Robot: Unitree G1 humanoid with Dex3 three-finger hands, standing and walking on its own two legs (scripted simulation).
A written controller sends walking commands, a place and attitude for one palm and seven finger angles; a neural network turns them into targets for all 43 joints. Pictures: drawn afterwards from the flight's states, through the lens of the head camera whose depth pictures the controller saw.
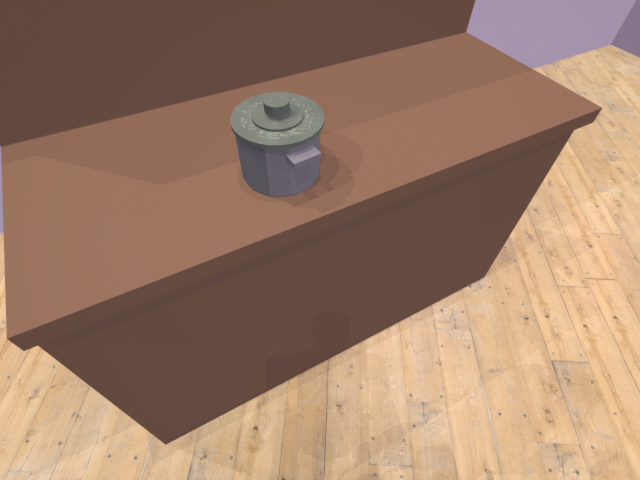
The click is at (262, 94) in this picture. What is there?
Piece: lid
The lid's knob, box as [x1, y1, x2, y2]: [263, 93, 289, 116]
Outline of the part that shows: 267,95 263,99 264,110 267,114 272,116 280,116 287,113 289,110 288,98 285,95 277,93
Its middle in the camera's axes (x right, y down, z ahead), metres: -0.07 -0.22 +0.63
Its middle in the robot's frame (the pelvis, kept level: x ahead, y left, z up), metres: +0.64 +0.12 +0.12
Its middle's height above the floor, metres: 0.90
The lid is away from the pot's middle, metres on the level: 0.00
